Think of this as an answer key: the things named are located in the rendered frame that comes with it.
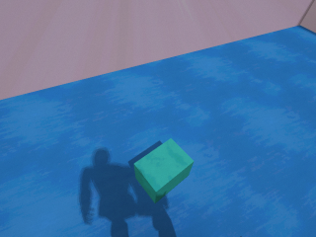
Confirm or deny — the carton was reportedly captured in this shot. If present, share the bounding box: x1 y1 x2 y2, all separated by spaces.
133 138 195 203

